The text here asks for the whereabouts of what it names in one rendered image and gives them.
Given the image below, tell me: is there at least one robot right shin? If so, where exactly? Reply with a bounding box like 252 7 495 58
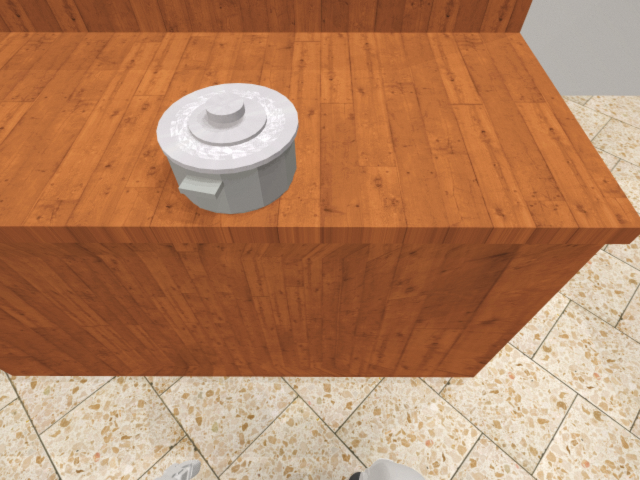
369 458 394 468

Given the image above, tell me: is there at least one pot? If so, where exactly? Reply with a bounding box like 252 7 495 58
167 139 297 214

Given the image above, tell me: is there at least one knob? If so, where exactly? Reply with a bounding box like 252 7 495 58
205 93 245 124

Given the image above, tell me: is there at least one lid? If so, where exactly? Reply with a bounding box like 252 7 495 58
156 83 299 174

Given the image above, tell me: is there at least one left robot hand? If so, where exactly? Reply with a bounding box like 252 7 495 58
154 459 201 480

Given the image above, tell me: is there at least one table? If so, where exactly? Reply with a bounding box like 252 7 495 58
0 0 640 377

